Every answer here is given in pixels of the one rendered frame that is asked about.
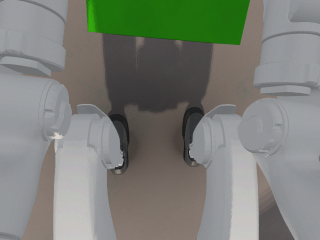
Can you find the left robot upper arm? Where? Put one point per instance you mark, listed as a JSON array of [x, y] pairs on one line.
[[33, 112]]

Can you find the carton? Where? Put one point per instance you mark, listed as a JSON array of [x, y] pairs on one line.
[[206, 21]]

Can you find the right robot forearm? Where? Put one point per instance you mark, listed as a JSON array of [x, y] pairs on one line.
[[289, 65]]

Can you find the robot right foot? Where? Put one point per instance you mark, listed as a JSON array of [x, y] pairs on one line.
[[190, 120]]

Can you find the right robot upper arm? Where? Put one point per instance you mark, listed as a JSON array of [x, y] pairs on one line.
[[284, 139]]

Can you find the left robot forearm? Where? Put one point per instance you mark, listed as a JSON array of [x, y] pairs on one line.
[[31, 36]]

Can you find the robot right thigh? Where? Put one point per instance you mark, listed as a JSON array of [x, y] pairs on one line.
[[231, 209]]

